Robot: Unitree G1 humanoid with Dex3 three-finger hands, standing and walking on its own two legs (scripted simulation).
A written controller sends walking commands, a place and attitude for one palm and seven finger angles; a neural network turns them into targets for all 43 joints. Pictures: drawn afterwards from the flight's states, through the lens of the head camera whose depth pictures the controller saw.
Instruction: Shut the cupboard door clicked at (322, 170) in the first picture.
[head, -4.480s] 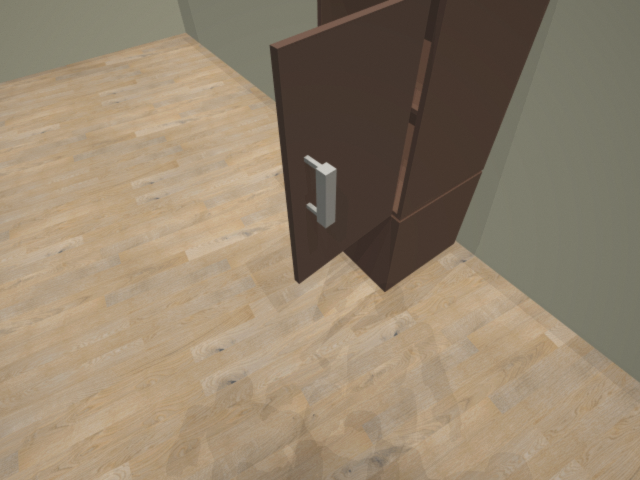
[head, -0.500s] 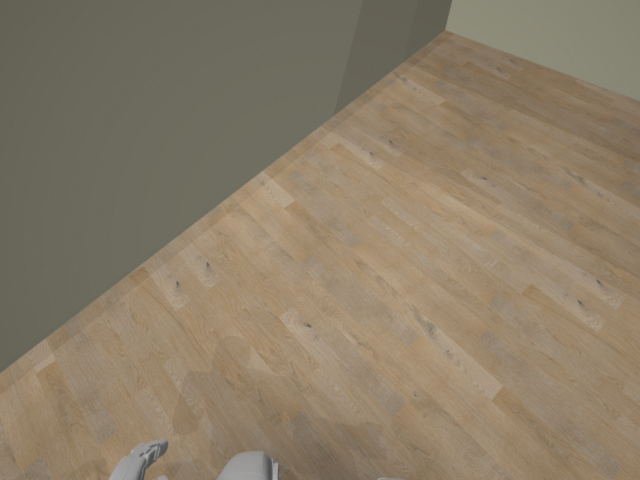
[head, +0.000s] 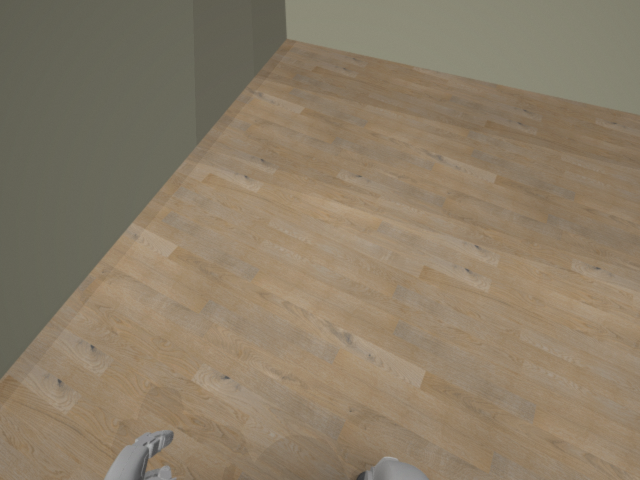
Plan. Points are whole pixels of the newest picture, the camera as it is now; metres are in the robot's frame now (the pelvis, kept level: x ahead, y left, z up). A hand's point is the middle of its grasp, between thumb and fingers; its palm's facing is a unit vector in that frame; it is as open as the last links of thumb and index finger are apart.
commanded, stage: walk around to get in front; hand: left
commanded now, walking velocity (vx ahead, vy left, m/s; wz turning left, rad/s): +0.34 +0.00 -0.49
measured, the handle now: out of the picture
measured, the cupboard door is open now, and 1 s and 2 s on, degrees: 96 96 96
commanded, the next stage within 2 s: walk to a spot facing it in 0.70 s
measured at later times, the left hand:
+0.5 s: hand (229, 372) +0.29 +0.16 -0.17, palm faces -0.20 -0.97 -0.16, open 7.4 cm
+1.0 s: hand (318, 260) +0.50 +0.02 -0.16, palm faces -0.28 -0.94 -0.20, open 7.2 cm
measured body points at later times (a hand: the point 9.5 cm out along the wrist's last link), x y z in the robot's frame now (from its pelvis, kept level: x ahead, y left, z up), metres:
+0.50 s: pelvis +0.20 -0.02 +0.00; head +0.23 -0.01 +0.45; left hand +0.30 +0.21 -0.16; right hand +0.21 -0.26 -0.13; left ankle +0.23 +0.10 -0.73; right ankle +0.12 -0.12 -0.64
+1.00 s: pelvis +0.39 -0.14 +0.01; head +0.41 -0.15 +0.46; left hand +0.51 +0.06 -0.14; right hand +0.34 -0.38 -0.14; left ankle +0.50 -0.04 -0.69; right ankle +0.32 -0.20 -0.73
